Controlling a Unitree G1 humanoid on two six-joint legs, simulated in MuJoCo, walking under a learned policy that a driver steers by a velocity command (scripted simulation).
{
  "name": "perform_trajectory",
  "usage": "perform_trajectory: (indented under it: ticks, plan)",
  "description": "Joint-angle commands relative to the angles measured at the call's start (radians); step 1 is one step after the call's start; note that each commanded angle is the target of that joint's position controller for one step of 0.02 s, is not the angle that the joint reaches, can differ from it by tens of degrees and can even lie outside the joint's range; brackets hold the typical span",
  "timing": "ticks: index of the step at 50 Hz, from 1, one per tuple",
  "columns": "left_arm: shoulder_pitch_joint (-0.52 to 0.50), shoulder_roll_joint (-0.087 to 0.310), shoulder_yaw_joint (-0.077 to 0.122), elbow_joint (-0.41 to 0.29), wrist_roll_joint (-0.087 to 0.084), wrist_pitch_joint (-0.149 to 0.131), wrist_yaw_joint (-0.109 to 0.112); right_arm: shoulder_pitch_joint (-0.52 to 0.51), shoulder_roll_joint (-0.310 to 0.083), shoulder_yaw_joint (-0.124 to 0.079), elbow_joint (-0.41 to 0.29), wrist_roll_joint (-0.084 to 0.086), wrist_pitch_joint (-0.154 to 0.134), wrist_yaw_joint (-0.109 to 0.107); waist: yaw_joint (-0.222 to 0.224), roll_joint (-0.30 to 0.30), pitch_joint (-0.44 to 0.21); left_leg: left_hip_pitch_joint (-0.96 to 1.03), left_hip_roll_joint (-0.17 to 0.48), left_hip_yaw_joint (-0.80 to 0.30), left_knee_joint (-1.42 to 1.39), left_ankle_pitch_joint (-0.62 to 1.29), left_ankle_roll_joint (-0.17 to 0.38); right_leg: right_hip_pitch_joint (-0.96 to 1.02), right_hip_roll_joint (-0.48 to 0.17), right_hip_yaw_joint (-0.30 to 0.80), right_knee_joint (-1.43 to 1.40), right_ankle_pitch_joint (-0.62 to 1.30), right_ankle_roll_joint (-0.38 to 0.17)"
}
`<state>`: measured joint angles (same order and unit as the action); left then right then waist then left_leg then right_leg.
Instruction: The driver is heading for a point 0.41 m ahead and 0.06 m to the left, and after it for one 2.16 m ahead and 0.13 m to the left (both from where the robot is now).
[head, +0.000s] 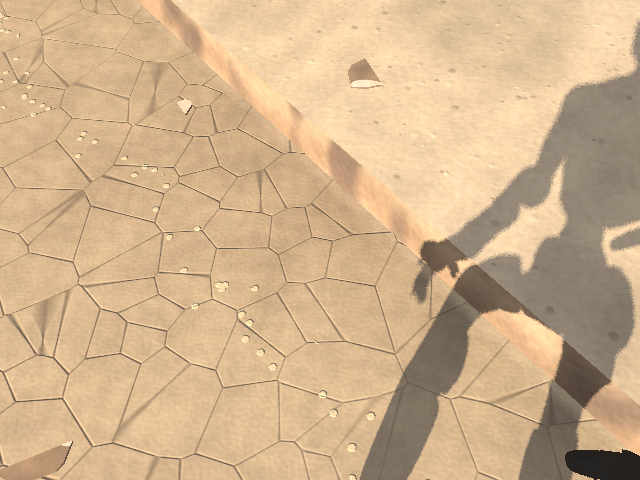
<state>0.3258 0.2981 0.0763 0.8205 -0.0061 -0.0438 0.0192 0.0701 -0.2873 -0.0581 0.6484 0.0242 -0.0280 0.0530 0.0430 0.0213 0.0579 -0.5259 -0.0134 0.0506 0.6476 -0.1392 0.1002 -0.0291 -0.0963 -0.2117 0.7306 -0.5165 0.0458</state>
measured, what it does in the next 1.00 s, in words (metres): walks ahead, turning left: right foot, then left foot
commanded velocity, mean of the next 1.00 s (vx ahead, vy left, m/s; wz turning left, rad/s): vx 0.50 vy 0.00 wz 0.34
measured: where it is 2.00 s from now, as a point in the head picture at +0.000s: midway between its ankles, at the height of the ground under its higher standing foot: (293, 242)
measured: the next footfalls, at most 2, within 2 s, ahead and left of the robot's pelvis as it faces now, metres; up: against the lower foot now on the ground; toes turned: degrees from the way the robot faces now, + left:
right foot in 0.46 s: +0.45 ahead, -0.08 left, +0.00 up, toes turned +20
left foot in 0.94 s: +0.59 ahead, +0.25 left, +0.00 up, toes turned +18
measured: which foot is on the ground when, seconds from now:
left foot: down 0.00-0.46, up 0.48-0.92, down 0.94-1.00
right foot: up 0.00-0.44, down 0.46-0.94, up 0.96-1.00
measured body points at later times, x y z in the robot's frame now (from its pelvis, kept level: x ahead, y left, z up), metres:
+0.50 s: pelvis +0.29 -0.01 +0.01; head +0.32 -0.01 +0.46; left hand +0.43 +0.29 -0.06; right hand +0.42 -0.28 -0.10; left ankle +0.12 +0.07 -0.68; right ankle +0.41 -0.10 -0.71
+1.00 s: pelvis +0.52 +0.11 +0.02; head +0.55 +0.13 +0.46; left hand +0.42 +0.37 -0.12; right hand +0.81 -0.04 -0.05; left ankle +0.55 +0.24 -0.71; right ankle +0.43 -0.08 -0.65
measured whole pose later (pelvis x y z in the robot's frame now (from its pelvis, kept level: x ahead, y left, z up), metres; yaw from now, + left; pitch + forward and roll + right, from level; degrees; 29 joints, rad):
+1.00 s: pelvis +0.52 +0.11 +0.02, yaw +18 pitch +2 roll +0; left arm 0.41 0.30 0.05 0.87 -0.03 -0.06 0.00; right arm 0.06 -0.26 -0.03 0.61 -0.01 -0.08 0.02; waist 0.08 -0.01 0.03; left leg -0.42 0.00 0.01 0.55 -0.17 0.03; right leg -0.25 -0.02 0.06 0.95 -0.49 0.00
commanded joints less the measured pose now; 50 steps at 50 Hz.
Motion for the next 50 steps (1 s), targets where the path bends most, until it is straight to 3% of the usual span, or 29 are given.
perform_trajectory:
  ticks: [1, 2, 3, 4, 6, 8, 13, 18, 21, 22, 23, 24, 25, 26, 27, 28, 29, 30, 33, 35, 38, 42, 44, 45, 46, 47, 48, 49, 50]
  plan:
    - [-0.056, 0.112, -0.002, -0.152, -0.011, -0.077, -0.017, 0.338, -0.252, -0.080, -0.016, -0.002, -0.015, -0.016, -0.167, 0.112, -0.411, 0.914, 0.339, -0.867, -0.346, -0.258, 0.301, -0.757, 0.102, 0.311, 0.680, -0.075, -0.024]
    - [-0.132, 0.140, 0.006, -0.180, -0.039, -0.093, -0.023, 0.307, -0.205, -0.067, -0.005, -0.007, -0.028, -0.014, -0.164, 0.077, -0.268, 0.814, 0.313, -0.721, -0.359, -0.182, 0.259, -0.820, 0.063, 0.303, 0.644, 0.026, -0.044]
    - [-0.136, 0.128, 0.001, -0.174, -0.022, -0.101, -0.015, 0.248, -0.179, -0.059, -0.011, -0.002, -0.033, -0.016, -0.117, -0.002, -0.187, 0.665, 0.268, -0.602, -0.352, -0.074, 0.225, -0.779, 0.019, 0.299, 0.561, 0.110, -0.052]
    - [-0.130, 0.133, 0.007, -0.164, 0.006, -0.100, -0.007, 0.185, -0.149, -0.050, -0.023, -0.006, -0.033, -0.019, -0.075, -0.013, -0.139, 0.533, 0.230, -0.511, -0.359, 0.038, 0.203, -0.708, -0.009, 0.299, 0.477, 0.161, -0.045]
    - [-0.097, 0.131, 0.012, -0.160, 0.018, -0.076, -0.009, 0.139, -0.128, -0.041, -0.046, -0.022, -0.036, -0.027, -0.028, 0.022, -0.124, 0.403, 0.194, -0.446, -0.400, 0.164, 0.204, -0.606, -0.027, 0.301, 0.409, 0.211, -0.025]
    - [-0.103, 0.103, 0.005, -0.161, 0.025, -0.057, -0.008, 0.151, -0.142, -0.045, -0.034, -0.017, -0.041, -0.038, -0.021, 0.014, -0.106, 0.328, 0.171, -0.379, -0.415, 0.256, 0.208, -0.585, -0.017, 0.277, 0.328, 0.248, 0.005]
    - [-0.294, 0.048, -0.022, -0.206, 0.020, -0.058, -0.017, 0.220, -0.171, -0.053, -0.001, -0.004, -0.029, -0.063, -0.090, 0.049, -0.065, 0.264, 0.088, -0.294, -0.399, 0.162, 0.134, -0.524, 0.054, 0.257, -0.057, 0.549, 0.032]
    - [-0.378, 0.093, -0.010, -0.229, 0.000, -0.078, -0.042, 0.289, -0.169, -0.054, 0.031, 0.004, -0.017, -0.070, -0.116, 0.073, -0.056, 0.357, 0.136, -0.422, -0.316, 0.038, 0.108, -0.465, 0.092, 0.295, -0.230, 0.560, 0.004]
    - [-0.278, 0.126, 0.010, -0.205, -0.001, -0.092, -0.042, 0.261, -0.160, -0.054, 0.026, -0.001, -0.008, -0.071, -0.051, 0.112, -0.075, 0.388, 0.138, -0.479, -0.213, 0.089, 0.076, -0.331, 0.098, 0.281, -0.280, 0.459, -0.048]
    - [-0.181, 0.152, 0.025, -0.185, 0.009, -0.097, -0.034, 0.256, -0.126, -0.042, 0.018, -0.005, -0.009, -0.068, -0.003, 0.099, -0.141, 0.356, 0.089, -0.446, -0.098, 0.135, 0.045, -0.167, 0.071, 0.288, -0.299, 0.457, -0.082]
    - [-0.034, 0.202, 0.038, -0.173, 0.025, -0.098, -0.025, 0.262, -0.068, -0.019, 0.000, -0.020, -0.012, -0.064, 0.056, -0.004, -0.281, 0.241, 0.026, -0.365, 0.173, 0.010, 0.007, 0.087, -0.093, 0.443, -0.280, 0.392, -0.146]
    - [0.043, 0.277, 0.057, -0.137, 0.035, -0.084, -0.028, 0.401, -0.012, -0.001, -0.030, 0.009, -0.022, -0.064, -0.006, -0.340, -0.388, -0.119, -0.112, -0.236, 0.493, -0.445, -0.063, 0.386, -0.313, 0.915, -0.375, 0.178, -0.315]
    - [0.025, 0.184, 0.039, -0.146, 0.008, -0.078, -0.034, 0.392, -0.122, -0.018, -0.006, 0.021, -0.022, -0.068, 0.014, -0.256, -0.324, -0.248, -0.025, -0.251, 0.624, -0.435, -0.077, 0.354, -0.330, 1.004, -0.429, -0.046, -0.307]
    - [-0.013, 0.122, 0.023, -0.156, 0.005, -0.072, -0.029, 0.281, -0.178, -0.035, -0.016, 0.013, -0.016, -0.068, 0.045, -0.160, -0.199, -0.275, 0.010, -0.231, 0.655, -0.339, -0.085, 0.241, -0.283, 0.839, -0.441, -0.020, -0.260]
    - [-0.060, 0.104, 0.013, -0.159, 0.015, -0.065, -0.027, 0.226, -0.171, -0.036, -0.028, 0.001, -0.010, -0.070, 0.031, -0.097, -0.131, -0.246, 0.043, -0.199, 0.638, -0.268, -0.091, 0.126, -0.238, 0.704, -0.452, 0.116, -0.232]
    - [-0.086, 0.085, 0.007, -0.149, 0.018, -0.061, -0.026, 0.188, -0.158, -0.039, -0.043, -0.010, -0.010, -0.066, 0.017, -0.089, -0.075, -0.231, 0.069, -0.197, 0.593, -0.221, -0.094, 0.040, -0.199, 0.611, -0.472, 0.230, -0.224]
    - [-0.097, 0.074, 0.001, -0.143, 0.024, -0.063, -0.023, 0.191, -0.139, -0.039, -0.048, -0.004, -0.006, -0.059, -0.004, -0.115, -0.061, -0.187, 0.093, -0.192, 0.564, -0.191, -0.092, -0.017, -0.171, 0.533, -0.495, 0.299, -0.211]
    - [-0.101, 0.071, 0.001, -0.136, 0.022, -0.066, -0.022, 0.200, -0.117, -0.036, -0.050, 0.004, -0.001, -0.055, -0.013, -0.134, -0.055, -0.164, 0.103, -0.177, 0.540, -0.176, -0.093, -0.046, -0.154, 0.481, -0.519, 0.333, -0.211]
    - [-0.060, 0.097, 0.007, -0.088, 0.010, -0.077, -0.034, 0.168, -0.049, -0.013, -0.066, -0.008, -0.002, -0.053, -0.023, -0.105, -0.036, -0.156, 0.096, -0.164, 0.404, -0.161, -0.099, -0.092, -0.148, 0.424, -0.573, 0.427, -0.261]
    - [-0.065, 0.123, 0.011, -0.073, -0.002, -0.072, -0.035, 0.122, -0.041, -0.002, -0.078, -0.022, -0.014, -0.047, -0.028, -0.093, -0.032, -0.156, 0.111, -0.128, 0.270, -0.077, -0.107, -0.085, -0.140, 0.389, -0.587, 0.494, -0.279]
    - [-0.040, 0.152, 0.016, -0.054, -0.017, -0.056, -0.033, 0.010, -0.028, 0.011, -0.092, -0.021, -0.041, -0.030, 0.009, -0.086, -0.016, -0.066, 0.084, -0.081, 0.048, 0.070, -0.118, -0.112, -0.095, 0.322, -0.578, 0.552, -0.254]
    - [0.045, 0.183, 0.023, -0.016, -0.027, -0.036, -0.029, -0.082, -0.060, 0.003, -0.118, -0.005, -0.060, -0.015, 0.028, -0.111, -0.017, 0.019, 0.043, -0.080, -0.097, 0.098, -0.112, -0.061, -0.132, 0.367, -0.523, 0.545, -0.231]
    - [0.045, 0.190, 0.024, -0.006, -0.028, -0.025, -0.022, -0.045, -0.090, -0.010, -0.111, -0.003, -0.068, -0.014, -0.016, -0.127, -0.035, 0.118, 0.031, -0.082, -0.161, 0.070, -0.085, -0.049, -0.147, 0.389, -0.464, 0.568, -0.204]
    - [0.036, 0.186, 0.021, -0.006, -0.027, -0.022, -0.019, 0.033, -0.113, -0.025, -0.087, -0.008, -0.068, -0.019, -0.066, -0.121, -0.076, 0.253, 0.016, -0.067, -0.200, 0.073, -0.062, -0.074, -0.120, 0.367, -0.381, 0.655, -0.180]
    - [0.039, 0.155, 0.009, -0.009, -0.020, -0.025, -0.019, 0.159, -0.158, -0.049, -0.053, -0.018, -0.067, -0.030, -0.126, -0.103, -0.161, 0.458, 0.044, -0.085, -0.197, 0.079, -0.031, -0.144, -0.065, 0.327, -0.215, 0.678, -0.148]
    - [0.030, 0.075, -0.021, -0.047, 0.010, -0.030, -0.020, 0.336, -0.238, -0.070, -0.034, -0.041, -0.061, -0.046, -0.193, 0.037, -0.328, 0.745, 0.264, -0.302, -0.160, 0.090, 0.035, -0.341, 0.011, 0.272, 0.111, 0.390, -0.101]
    - [0.147, -0.001, -0.043, -0.068, -0.012, -0.044, -0.019, 0.352, -0.282, -0.073, -0.025, -0.049, -0.048, -0.045, -0.131, 0.290, -0.430, 0.927, 0.455, -0.691, -0.269, -0.100, 0.174, -0.646, 0.115, 0.260, 0.398, -0.082, -0.061]
    - [0.104, 0.109, -0.016, -0.051, -0.035, -0.047, -0.019, 0.334, -0.189, -0.054, -0.021, -0.036, -0.047, -0.042, -0.155, 0.181, -0.343, 0.843, 0.421, -0.709, -0.327, -0.248, 0.168, -0.742, 0.066, 0.330, 0.522, -0.049, -0.056]
    - [0.033, 0.143, -0.002, -0.067, -0.042, -0.044, -0.020, 0.283, -0.139, -0.037, -0.017, -0.023, -0.051, -0.042, -0.146, 0.139, -0.217, 0.735, 0.384, -0.553, -0.345, -0.232, 0.133, -0.779, 0.029, 0.318, 0.537, 0.041, -0.060]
